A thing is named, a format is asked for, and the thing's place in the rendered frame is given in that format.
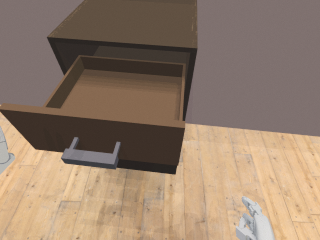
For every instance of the right robot hand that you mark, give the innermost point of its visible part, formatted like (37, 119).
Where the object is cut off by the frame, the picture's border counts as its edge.
(259, 226)

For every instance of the drawer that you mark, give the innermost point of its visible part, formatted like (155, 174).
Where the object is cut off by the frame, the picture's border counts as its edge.
(105, 100)

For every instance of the left robot hand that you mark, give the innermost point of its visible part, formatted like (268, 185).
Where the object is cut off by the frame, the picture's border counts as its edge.
(5, 157)

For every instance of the handle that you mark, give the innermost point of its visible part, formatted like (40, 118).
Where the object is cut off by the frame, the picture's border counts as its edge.
(91, 158)

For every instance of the cabinet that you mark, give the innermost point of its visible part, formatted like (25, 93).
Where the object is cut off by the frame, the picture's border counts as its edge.
(149, 30)

